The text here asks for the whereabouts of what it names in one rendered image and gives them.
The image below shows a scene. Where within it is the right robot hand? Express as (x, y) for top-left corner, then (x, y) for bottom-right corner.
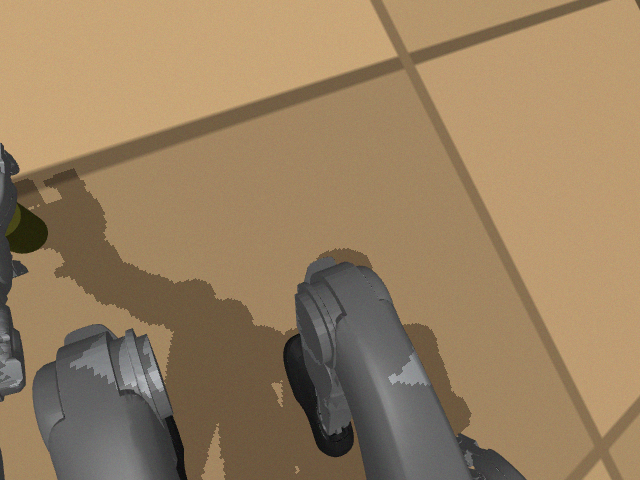
(455, 433), (527, 480)

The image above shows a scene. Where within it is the right robot foot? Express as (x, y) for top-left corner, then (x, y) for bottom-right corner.
(283, 334), (354, 457)

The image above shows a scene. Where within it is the left robot hand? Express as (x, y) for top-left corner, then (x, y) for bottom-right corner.
(0, 143), (28, 278)

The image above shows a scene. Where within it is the left robot arm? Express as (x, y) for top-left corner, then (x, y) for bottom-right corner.
(0, 233), (26, 480)

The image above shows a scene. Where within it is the can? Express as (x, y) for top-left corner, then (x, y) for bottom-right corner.
(5, 202), (48, 254)

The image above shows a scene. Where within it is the left robot foot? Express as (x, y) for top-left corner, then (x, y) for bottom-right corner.
(165, 415), (187, 480)

